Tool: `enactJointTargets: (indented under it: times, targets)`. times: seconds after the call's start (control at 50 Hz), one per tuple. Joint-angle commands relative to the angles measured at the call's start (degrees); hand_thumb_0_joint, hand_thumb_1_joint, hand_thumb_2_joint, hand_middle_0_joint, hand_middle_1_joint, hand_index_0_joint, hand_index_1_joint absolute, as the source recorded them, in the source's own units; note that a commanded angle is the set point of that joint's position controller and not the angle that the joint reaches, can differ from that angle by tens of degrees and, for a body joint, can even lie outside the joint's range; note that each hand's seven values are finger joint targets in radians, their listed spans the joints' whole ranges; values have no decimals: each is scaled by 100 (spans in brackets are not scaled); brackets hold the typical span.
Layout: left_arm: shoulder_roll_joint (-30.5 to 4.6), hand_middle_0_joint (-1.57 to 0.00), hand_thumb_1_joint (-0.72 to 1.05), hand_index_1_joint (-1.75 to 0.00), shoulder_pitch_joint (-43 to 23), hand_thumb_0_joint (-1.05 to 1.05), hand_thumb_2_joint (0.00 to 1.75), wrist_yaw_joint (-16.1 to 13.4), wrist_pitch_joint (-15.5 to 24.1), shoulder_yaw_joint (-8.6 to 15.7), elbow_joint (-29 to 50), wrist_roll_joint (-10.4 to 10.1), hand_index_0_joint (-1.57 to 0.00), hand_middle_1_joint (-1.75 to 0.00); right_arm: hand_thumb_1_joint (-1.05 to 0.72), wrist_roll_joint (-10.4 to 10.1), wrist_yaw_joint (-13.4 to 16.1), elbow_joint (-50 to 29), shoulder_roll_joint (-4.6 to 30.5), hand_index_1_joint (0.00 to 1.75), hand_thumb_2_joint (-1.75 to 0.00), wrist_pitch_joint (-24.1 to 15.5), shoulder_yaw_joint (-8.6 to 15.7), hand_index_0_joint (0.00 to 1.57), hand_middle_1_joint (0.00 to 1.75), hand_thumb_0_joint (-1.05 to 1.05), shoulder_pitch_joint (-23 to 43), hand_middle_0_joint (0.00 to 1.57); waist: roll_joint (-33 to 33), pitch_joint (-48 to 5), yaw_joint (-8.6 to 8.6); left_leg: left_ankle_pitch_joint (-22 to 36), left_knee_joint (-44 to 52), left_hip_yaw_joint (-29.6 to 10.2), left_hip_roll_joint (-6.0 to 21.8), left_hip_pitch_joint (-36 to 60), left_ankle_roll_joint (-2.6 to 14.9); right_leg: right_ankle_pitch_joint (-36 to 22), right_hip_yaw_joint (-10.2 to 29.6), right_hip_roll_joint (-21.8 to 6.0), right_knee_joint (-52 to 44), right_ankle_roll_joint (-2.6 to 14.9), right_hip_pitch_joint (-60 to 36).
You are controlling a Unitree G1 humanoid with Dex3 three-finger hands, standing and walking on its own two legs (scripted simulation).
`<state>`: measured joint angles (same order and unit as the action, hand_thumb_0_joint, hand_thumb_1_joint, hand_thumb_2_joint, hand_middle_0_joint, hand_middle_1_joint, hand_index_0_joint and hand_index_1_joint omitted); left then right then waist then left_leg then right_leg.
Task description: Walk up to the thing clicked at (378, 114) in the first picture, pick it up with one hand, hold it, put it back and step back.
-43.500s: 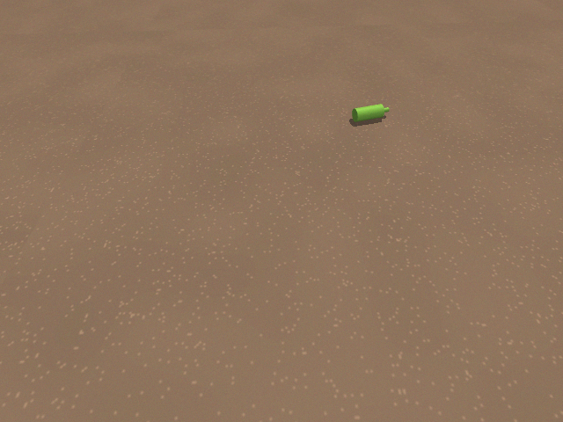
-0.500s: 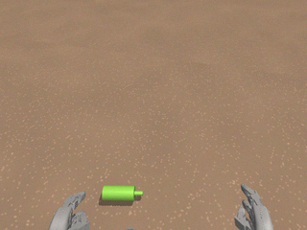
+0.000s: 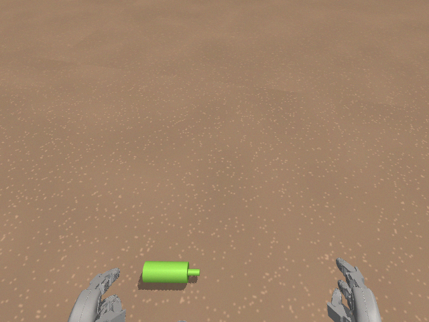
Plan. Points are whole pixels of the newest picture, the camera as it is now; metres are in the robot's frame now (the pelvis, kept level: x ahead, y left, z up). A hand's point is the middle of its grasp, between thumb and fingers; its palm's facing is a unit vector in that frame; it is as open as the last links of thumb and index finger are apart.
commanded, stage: stand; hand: left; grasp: from above
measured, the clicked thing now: (172, 271) +0.45 +0.20 -0.67
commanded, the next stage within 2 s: none
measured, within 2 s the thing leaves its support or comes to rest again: neither
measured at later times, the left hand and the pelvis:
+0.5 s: hand out of the picture +0.04 +0.25 -0.11, palm faces +0.07 -0.94 -0.33, open 7.4 cm; pelvis -0.01 +0.01 +0.05, yaw +1 degrees
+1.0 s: hand out of the picture +0.03 +0.25 -0.10, palm faces +0.07 -0.94 -0.34, open 7.4 cm; pelvis -0.01 +0.00 +0.06, yaw +2 degrees
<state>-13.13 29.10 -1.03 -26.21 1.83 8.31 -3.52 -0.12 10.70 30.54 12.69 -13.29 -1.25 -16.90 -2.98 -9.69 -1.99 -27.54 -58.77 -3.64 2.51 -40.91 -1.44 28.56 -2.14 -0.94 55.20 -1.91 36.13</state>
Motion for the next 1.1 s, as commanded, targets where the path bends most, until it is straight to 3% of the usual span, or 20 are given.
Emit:
enactJointTargets:
  times: [0.0, 0.02, 0.04, 0.08, 0.16, 0.2, 0.22, 0.28, 0.36, 0.4, 0.48, 0.54, 0.64, 0.66, 0.72, 0.82, 0.96, 1.08]
  targets:
    - [-1219, -20, 90, -30, -1324, 0, 90, -269, 1870, 480, -1958, 761, -20, -30, -90, 647, -469, 625, 1390, 30, -90, 520, 569, 20, 30, 0, 737, 20, 692, 473, 368, 2194, 1394, 112, -100, 1035, 527, -1064, 511, -351, -1359, 507, -1411]
    - [-1274, -20, 90, -30, -1276, 0, 90, -222, 2054, 462, -2200, 785, -20, -30, -90, 663, -585, 575, 1374, 30, -90, 627, 550, 20, 30, 0, 770, 20, 817, 427, 316, 2007, 1428, 123, -123, 1197, 550, -935, 767, -436, -1442, 592, -1287]
    - [-1258, -20, 90, -30, -1372, 0, 90, -179, 2160, 404, -2348, 763, -20, -30, -90, 668, -661, 536, 1375, 30, -90, 701, 554, 20, 30, 0, 702, 20, 486, 575, 222, 1966, 1547, -4, -117, 1262, 545, -1088, 658, -289, -1408, 579, -1037]
    - [-1255, -20, 90, -30, -1521, 0, 90, -145, 2313, 338, -2791, 728, -20, -30, -90, 399, -859, 770, 1226, 30, -90, 752, 526, 20, 30, 0, 687, 20, 159, 371, 347, 1810, 1801, -103, -119, 1577, 565, -1236, 478, -346, -1316, 460, -1515]
    - [-1207, -20, 90, -30, -1701, 0, 90, -147, 2416, 385, -3695, 647, -20, -30, -90, 273, -1002, 1109, 1283, 30, -90, 868, 628, 20, 30, 0, 864, 20, 458, 423, 408, 1525, 1937, -103, -112, 1836, 486, -1062, 538, -442, -1801, 381, -1538]
    - [-1217, -20, 90, -30, -1855, 0, 90, -141, 2502, 386, -4041, 653, -20, -30, -90, 296, -1020, 1278, 1302, 30, -90, 935, 636, 20, 30, 0, 867, 20, 422, 480, 337, 1202, 2134, -126, -78, 2021, 511, -813, 545, -468, -1987, 359, -1554]
    - [-1232, -20, 90, -30, -1874, 0, 90, -140, 2551, 392, -4209, 658, -20, -30, -90, 315, -1016, 1352, 1326, 30, -90, 951, 642, 20, 30, 0, 866, 20, 356, 434, 342, 1478, 2192, -178, -41, 2110, 528, -1148, 487, -450, -1977, 324, -1704]
    - [-1251, -20, 90, -30, -1907, 0, 90, -150, 2630, 394, -4678, 622, -20, -30, -90, 306, -998, 1587, 1334, 30, -90, 1005, 661, 20, 30, 0, 795, 20, 349, 599, 298, 1716, 2420, -241, 25, 2285, 525, -1311, 421, -434, -2102, 301, -1779]
    - [-1201, -20, 90, -30, -1794, 0, 90, -150, 2651, 350, -5261, 580, -20, -30, -90, 288, -958, 1859, 1417, 30, -90, 1065, 651, 20, 30, 0, 892, 20, -33, 853, 358, 1568, 3010, -598, 218, 2386, 561, -1349, 228, -331, -2280, 246, -2000]
    - [-1173, -20, 90, -30, -1707, 0, 90, -146, 2640, 326, -5540, 572, -20, -30, -90, 267, -939, 1996, 1468, 30, -90, 1090, 631, 20, 30, 0, 892, 20, -105, 1027, 349, 1214, 3381, -732, 294, 2365, 526, -1292, 196, -295, -2412, 241, -2141]
    - [-1266, -20, 90, -30, -1655, 0, 90, -144, 2657, 309, -5994, 559, -20, -30, -90, 227, -904, 2244, 1503, 30, -90, 1163, 619, 20, 30, 0, 931, 20, -69, 1136, 339, 1077, 3661, -670, 281, 2500, 451, -1427, 253, -383, -2857, 231, -2465]
    - [-1348, -20, 90, -30, -1709, 0, 90, -143, 2668, 300, -6253, 563, -20, -30, -90, 189, -896, 2389, 1487, 30, -90, 1187, 611, 20, 30, 0, 939, 20, 55, 1206, 303, 1114, 3753, -578, 237, 2656, 382, -1432, 287, -436, -3114, 228, -2559]
    - [-1442, -20, 90, -30, -1859, 0, 90, -148, 2727, 262, -6533, 565, -20, -30, -90, 144, -909, 2621, 1413, 30, -90, 1219, 579, 20, 30, 0, 891, 20, 354, 1134, 218, 1693, 3618, -375, 184, 3076, 324, -1549, 397, -584, -3564, 222, -2668]
    - [-1437, -20, 90, -30, -1855, 0, 90, -146, 2716, 249, -6568, 562, -20, -30, -90, 148, -907, 2655, 1444, 30, -90, 1230, 579, 20, 30, 0, 886, 20, 321, 1244, 211, 1531, 3695, -393, 195, 3000, 309, -1467, 369, -545, -3573, 203, -2610]
    - [-1431, -20, 90, -30, -1860, 0, 90, -141, 2696, 227, -6705, 563, -20, -30, -90, 151, -919, 2731, 1462, 30, -90, 1255, 560, 20, 30, 0, 970, 20, 309, 1399, 252, 1313, 3841, -434, 203, 2934, 285, -1285, 335, -528, -3667, 186, -2635]
    - [-1507, -20, 90, -30, -1959, 0, 90, -142, 2716, 237, -6831, 533, -20, -30, -90, 142, -927, 2831, 1449, 30, -90, 1247, 529, 20, 30, 0, 1033, 20, 401, 1291, 256, 1795, 3836, -389, 229, 3147, 274, -1535, 389, -611, -3769, 195, -2773]
    - [-1569, -20, 90, -30, -2110, 0, 90, -115, 2705, 238, -6940, 512, -20, -30, -90, 135, -943, 2943, 1487, 30, -90, 1258, 475, 20, 30, 0, 1056, 20, 291, 1390, 252, 1663, 3979, -391, 242, 2965, 258, -1410, 379, -601, -3873, 179, -2893]
    - [-1606, -20, 90, -30, -2180, 0, 90, -91, 2715, 246, -7003, 491, -20, -30, -90, 130, -930, 3007, 1583, 30, -90, 1225, 449, 20, 30, 0, 1119, 20, 206, 1155, 288, 2156, 3994, -398, 314, 3158, 275, -1841, 349, -639, -3843, 188, -3111]
